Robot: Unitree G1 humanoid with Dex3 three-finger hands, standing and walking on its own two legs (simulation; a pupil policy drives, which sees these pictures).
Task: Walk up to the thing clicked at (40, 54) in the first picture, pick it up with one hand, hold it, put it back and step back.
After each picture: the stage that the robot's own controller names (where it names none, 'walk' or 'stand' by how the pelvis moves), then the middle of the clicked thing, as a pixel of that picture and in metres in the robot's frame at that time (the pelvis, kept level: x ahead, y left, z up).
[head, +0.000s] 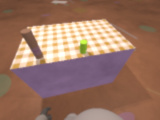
stand; (33, 45) +0.50 +0.48 +0.11
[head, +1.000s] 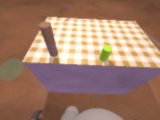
walk; (50, 41) +0.48 +0.33 +0.13
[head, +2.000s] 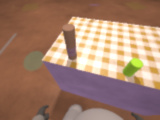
stand; (70, 44) +0.46 +0.18 +0.14
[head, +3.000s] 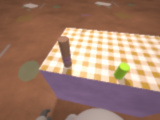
stand; (65, 53) +0.45 +0.21 +0.10
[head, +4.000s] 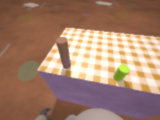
stand; (64, 54) +0.43 +0.21 +0.10
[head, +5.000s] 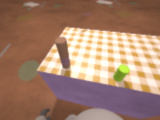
stand; (64, 54) +0.43 +0.22 +0.10
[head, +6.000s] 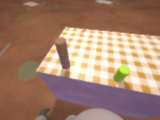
stand; (63, 55) +0.42 +0.22 +0.10
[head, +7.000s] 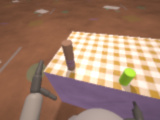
rise first; (69, 57) +0.42 +0.20 +0.11
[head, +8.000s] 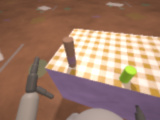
go down; (70, 53) +0.44 +0.20 +0.11
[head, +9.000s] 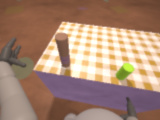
go down; (64, 52) +0.43 +0.18 +0.12
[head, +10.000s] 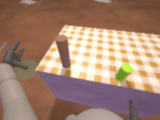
go down; (64, 53) +0.43 +0.19 +0.12
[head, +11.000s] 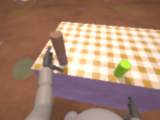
close; (60, 50) +0.43 +0.21 +0.14
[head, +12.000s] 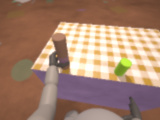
lift; (62, 54) +0.40 +0.19 +0.14
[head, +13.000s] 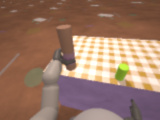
lift; (68, 50) +0.34 +0.15 +0.26
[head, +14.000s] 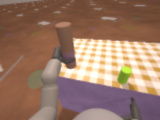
hold; (67, 48) +0.32 +0.15 +0.29
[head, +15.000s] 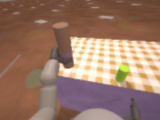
hold; (65, 49) +0.33 +0.16 +0.28
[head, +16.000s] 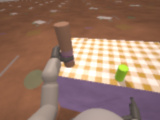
crouch; (66, 47) +0.34 +0.16 +0.28
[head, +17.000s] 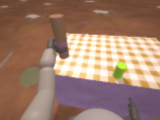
crouch; (61, 39) +0.42 +0.19 +0.28
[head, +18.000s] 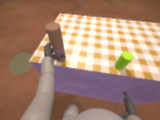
lower; (57, 45) +0.44 +0.21 +0.16
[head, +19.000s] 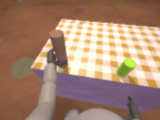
lower; (60, 52) +0.40 +0.20 +0.15
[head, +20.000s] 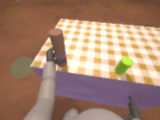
lower; (59, 50) +0.42 +0.20 +0.15
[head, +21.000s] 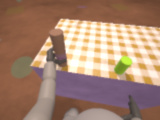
lower; (60, 50) +0.42 +0.20 +0.15
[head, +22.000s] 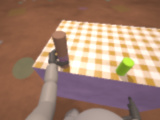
draw back; (62, 52) +0.41 +0.19 +0.15
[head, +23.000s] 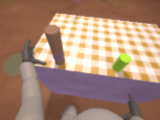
withdraw; (56, 48) +0.42 +0.20 +0.15
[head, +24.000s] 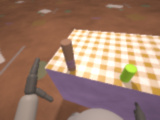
sink last; (69, 57) +0.40 +0.20 +0.13
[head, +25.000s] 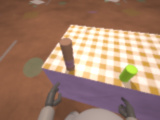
stand; (68, 56) +0.40 +0.19 +0.11
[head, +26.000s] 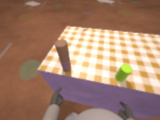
stand; (64, 58) +0.39 +0.20 +0.11
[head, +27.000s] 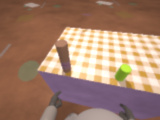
stand; (64, 58) +0.39 +0.20 +0.11
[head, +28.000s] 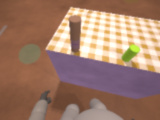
walk; (75, 37) +0.53 +0.13 +0.13
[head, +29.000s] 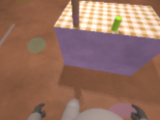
walk; (75, 13) +0.86 +0.22 +0.14
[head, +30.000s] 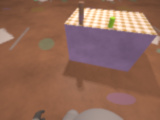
stand; (81, 14) +1.15 +0.19 +0.12
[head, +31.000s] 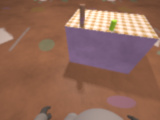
stand; (82, 16) +1.11 +0.18 +0.10
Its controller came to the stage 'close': yes
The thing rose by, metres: 0.21
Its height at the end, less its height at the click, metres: +0.00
